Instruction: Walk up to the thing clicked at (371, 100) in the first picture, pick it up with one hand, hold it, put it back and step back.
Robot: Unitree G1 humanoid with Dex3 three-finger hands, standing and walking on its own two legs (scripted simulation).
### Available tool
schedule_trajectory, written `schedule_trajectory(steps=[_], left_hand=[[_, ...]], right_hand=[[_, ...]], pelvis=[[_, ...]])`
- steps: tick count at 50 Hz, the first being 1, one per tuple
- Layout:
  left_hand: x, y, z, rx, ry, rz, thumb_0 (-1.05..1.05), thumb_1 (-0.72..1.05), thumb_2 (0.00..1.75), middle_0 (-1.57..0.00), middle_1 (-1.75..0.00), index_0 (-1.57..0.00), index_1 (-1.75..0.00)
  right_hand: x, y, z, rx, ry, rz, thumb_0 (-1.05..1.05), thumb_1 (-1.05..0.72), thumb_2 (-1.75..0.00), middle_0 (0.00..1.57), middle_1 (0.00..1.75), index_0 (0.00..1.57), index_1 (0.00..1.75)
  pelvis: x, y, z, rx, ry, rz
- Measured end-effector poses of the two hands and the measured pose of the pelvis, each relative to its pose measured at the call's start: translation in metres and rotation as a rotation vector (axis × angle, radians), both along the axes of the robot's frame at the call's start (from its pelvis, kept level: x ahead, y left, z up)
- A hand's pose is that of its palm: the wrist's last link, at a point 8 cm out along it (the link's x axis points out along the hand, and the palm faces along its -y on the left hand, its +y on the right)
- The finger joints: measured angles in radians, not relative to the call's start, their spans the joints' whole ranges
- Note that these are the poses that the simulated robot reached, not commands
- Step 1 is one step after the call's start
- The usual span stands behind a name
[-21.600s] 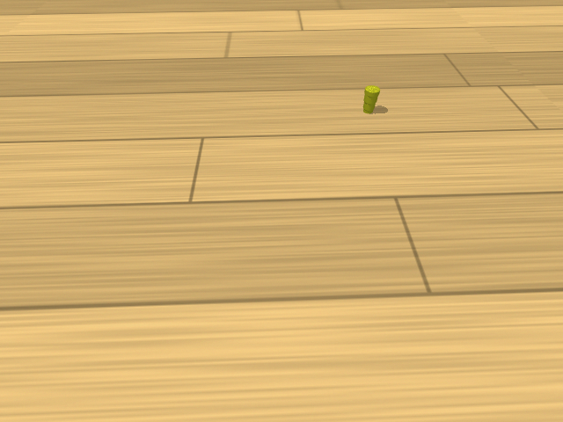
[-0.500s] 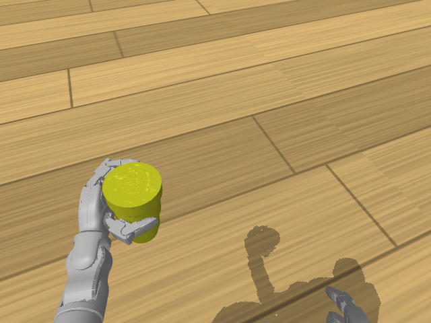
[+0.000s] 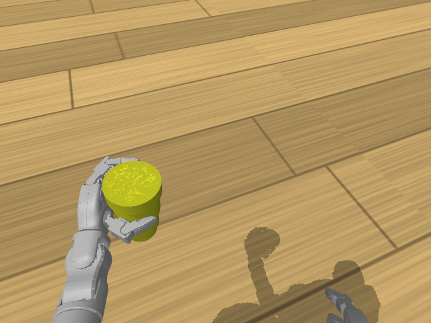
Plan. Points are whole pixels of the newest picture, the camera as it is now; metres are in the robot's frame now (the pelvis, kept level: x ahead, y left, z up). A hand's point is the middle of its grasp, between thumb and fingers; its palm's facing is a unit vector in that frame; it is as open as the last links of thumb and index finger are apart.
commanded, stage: hold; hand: left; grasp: from the side
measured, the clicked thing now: (137, 207) +0.32 +0.16 +0.04
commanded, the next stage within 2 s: crouch in 0.16 s
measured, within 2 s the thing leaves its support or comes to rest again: neither
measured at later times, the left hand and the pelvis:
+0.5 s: hand (134, 208) +0.32 +0.17 +0.04, palm faces +0.14 -0.99 +0.02, open 12.1 cm; pelvis -0.01 +0.00 -0.01, yaw +0 degrees
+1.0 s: hand (149, 240) +0.36 +0.19 -0.20, palm faces +0.14 -0.99 +0.00, open 12.1 cm; pelvis -0.04 +0.00 -0.19, yaw -1 degrees
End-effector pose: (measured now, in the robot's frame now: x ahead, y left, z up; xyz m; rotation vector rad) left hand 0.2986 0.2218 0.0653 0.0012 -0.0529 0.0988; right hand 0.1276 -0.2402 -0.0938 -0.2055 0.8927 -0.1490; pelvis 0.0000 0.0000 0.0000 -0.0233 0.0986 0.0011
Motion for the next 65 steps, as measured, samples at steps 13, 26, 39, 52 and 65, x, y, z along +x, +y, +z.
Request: schedule_trajectory(steps=[13, 26, 39, 52, 65], left_hand=[[-0.002, -0.003, -0.007, -0.007, 0.029, -0.011, 0.01, -0.59, 1.06, -0.7, -0.99, -0.56, -0.96], [-0.005, 0.0, -0.036, -0.03, 0.066, 0.042, 0.01, -0.6, 1.06, -0.71, -0.96, -0.58, -0.93], [0.014, 0.012, -0.156, -0.021, 0.033, 0.057, 0.01, -0.6, 1.07, -0.71, -0.96, -0.58, -0.94], [0.035, 0.022, -0.286, -0.003, 0.039, 0.05, 0.01, -0.6, 1.07, -0.71, -0.96, -0.58, -0.94], [0.035, 0.029, -0.405, -0.005, 0.039, 0.087, 0.01, -0.59, 1.07, -0.69, -0.98, -0.56, -0.96]], right_hand=[[-0.005, -0.001, -0.002, 0.004, 0.006, -0.001, 0.01, -0.92, -0.9, 0.2, 0.3, 0.2, 0.3], [-0.009, -0.004, -0.01, 0.0, 0.017, 0.008, 0.01, -0.9, -0.9, 0.2, 0.3, 0.2, 0.3], [-0.022, -0.023, -0.091, -0.073, 0.109, 0.058, 0.0, -0.9, -0.9, 0.2, 0.3, 0.2, 0.3], [-0.042, -0.015, -0.23, -0.036, 0.265, 0.093, 0.0, -0.91, -0.91, 0.2, 0.3, 0.2, 0.3], [-0.077, -0.021, -0.327, -0.071, 0.355, 0.147, 0.0, -0.92, -0.91, 0.2, 0.3, 0.2, 0.3]], pelvis=[[-0.003, 0.0, 0.0, 0.0, 0.004, -0.001], [-0.009, -0.002, -0.009, 0.001, 0.043, 0.001], [-0.024, -0.003, -0.092, -0.01, 0.287, 0.001], [-0.042, 0.001, -0.204, -0.017, 0.464, -0.008], [-0.072, -0.003, -0.302, -0.026, 0.483, -0.016]])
